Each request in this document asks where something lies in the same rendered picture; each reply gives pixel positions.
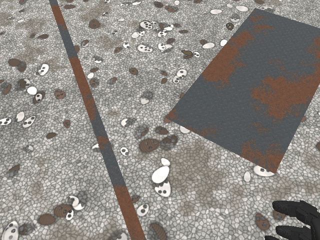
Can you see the right robot hand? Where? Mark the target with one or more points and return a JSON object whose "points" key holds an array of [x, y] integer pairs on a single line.
{"points": [[304, 212]]}

